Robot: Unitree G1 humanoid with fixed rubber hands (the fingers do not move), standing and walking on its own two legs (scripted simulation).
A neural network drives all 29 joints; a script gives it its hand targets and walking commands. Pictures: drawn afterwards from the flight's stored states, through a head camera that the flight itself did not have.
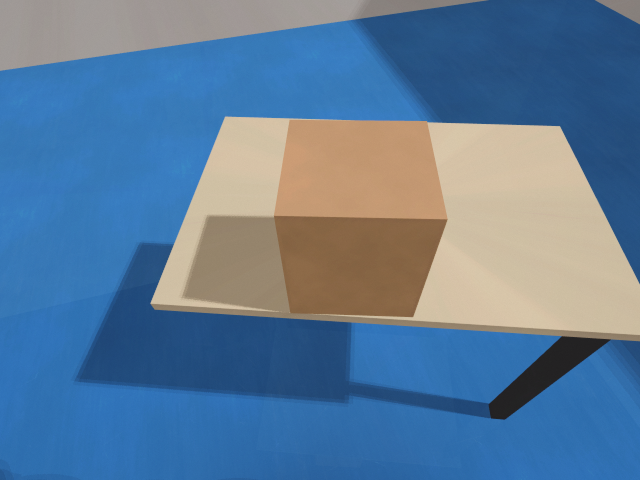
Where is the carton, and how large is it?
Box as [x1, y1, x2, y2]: [274, 120, 447, 316]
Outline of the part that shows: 289,120 274,212 274,219 290,312 412,316 447,219 426,121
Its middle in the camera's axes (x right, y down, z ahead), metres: +0.06 -0.03 +0.63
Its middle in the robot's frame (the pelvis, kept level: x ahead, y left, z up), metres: +0.48 -0.04 +0.00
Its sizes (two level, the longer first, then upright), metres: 0.210 0.200 0.250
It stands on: a table, 0.64 m high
